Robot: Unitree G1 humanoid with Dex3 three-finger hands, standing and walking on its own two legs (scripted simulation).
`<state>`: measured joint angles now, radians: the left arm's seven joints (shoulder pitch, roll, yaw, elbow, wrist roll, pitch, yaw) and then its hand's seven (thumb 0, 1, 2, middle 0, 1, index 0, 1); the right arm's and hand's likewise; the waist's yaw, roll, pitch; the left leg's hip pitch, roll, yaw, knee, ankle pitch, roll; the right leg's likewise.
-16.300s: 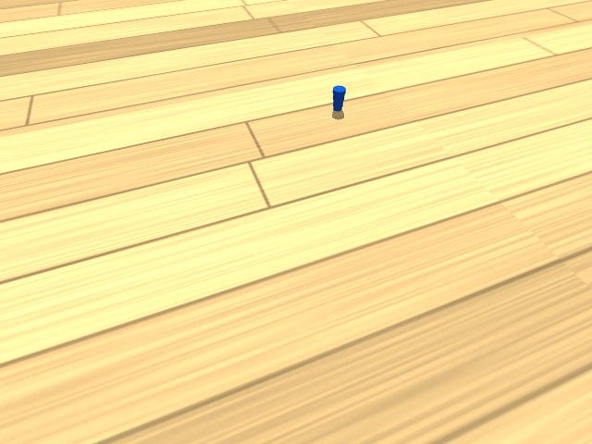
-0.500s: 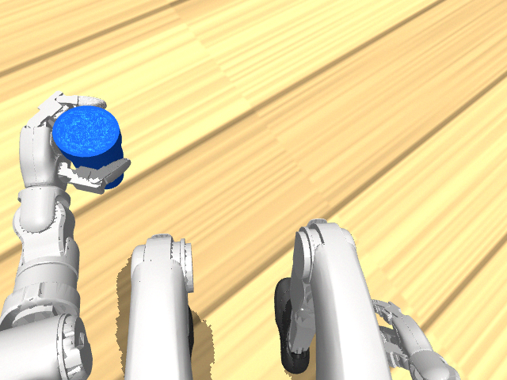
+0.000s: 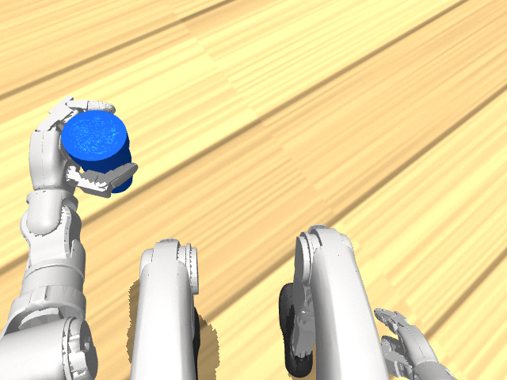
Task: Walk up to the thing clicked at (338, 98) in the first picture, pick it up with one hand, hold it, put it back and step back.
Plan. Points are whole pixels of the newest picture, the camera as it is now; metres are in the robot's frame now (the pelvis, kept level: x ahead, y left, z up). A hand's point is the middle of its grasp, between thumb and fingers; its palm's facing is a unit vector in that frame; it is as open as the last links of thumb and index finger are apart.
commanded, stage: lift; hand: left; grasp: from the side
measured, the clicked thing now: (106, 159) +0.44 +0.21 -0.04
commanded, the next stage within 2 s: hold in 1.98 s
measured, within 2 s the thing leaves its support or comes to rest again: neither
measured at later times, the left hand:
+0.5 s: hand (62, 114) +0.42 +0.20 +0.12, palm faces +0.07 -1.00 -0.04, open 10.2 cm
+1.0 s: hand out of the picture +0.39 +0.20 +0.28, palm faces +0.09 -1.00 -0.03, open 10.3 cm
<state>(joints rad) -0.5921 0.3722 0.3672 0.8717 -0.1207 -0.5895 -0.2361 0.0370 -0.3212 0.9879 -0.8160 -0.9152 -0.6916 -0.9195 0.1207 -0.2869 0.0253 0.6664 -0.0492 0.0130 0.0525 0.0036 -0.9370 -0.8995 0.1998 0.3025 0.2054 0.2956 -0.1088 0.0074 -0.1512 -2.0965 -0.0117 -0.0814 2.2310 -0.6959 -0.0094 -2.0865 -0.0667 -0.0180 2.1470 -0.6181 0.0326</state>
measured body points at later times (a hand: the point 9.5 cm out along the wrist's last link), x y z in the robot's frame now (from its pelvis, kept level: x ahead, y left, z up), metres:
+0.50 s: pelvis +0.02 +0.00 +0.11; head +0.18 +0.02 +0.52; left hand +0.41 +0.25 +0.13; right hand +0.18 -0.26 -0.01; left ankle +0.08 +0.12 -0.35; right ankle +0.11 -0.14 -0.35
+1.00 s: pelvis +0.05 +0.00 +0.24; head +0.15 +0.03 +0.68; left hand +0.38 +0.25 +0.28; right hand +0.21 -0.24 +0.14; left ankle +0.08 +0.12 -0.35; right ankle +0.11 -0.14 -0.35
